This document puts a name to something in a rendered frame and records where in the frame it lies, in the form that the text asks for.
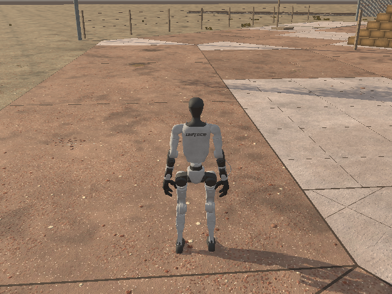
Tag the robot left forearm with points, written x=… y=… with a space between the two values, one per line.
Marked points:
x=169 y=167

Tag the robot left shin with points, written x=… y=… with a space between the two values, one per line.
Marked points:
x=180 y=221

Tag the robot right hand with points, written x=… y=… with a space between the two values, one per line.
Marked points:
x=224 y=189

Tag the robot left hand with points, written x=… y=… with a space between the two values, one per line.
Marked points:
x=166 y=187

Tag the robot left upper arm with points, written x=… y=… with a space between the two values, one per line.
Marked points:
x=174 y=140

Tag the robot right forearm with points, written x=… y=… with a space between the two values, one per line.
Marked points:
x=222 y=167

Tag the robot right upper arm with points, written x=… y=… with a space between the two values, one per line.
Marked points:
x=217 y=140

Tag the right robot thigh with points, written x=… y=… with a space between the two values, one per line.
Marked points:
x=210 y=183

